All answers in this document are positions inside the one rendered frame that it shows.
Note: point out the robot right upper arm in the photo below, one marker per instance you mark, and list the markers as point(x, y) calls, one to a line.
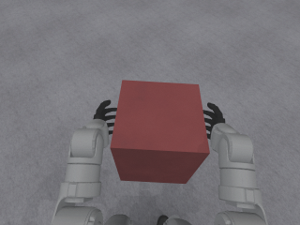
point(227, 217)

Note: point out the robot left forearm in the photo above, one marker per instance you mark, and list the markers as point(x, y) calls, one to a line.
point(84, 158)

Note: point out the right robot hand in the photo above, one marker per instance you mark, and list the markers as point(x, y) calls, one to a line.
point(216, 115)

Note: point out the carton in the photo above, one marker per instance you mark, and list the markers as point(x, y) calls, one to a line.
point(159, 133)

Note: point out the left robot thigh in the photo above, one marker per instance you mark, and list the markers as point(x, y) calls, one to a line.
point(119, 219)

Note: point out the right robot foot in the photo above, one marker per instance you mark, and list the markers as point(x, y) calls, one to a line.
point(161, 220)

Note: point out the robot left upper arm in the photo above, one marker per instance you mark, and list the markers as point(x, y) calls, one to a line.
point(78, 215)

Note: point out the left robot hand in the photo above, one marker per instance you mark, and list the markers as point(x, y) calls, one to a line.
point(101, 111)

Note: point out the robot right forearm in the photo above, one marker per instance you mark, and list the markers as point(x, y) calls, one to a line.
point(238, 183)

